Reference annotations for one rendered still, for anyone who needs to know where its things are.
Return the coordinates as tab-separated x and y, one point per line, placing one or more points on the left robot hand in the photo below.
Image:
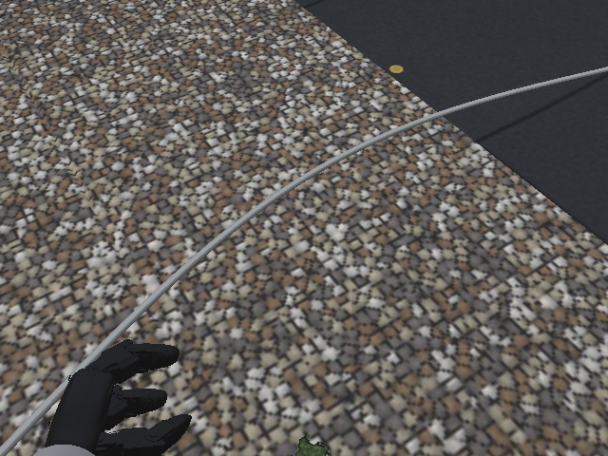
92	404

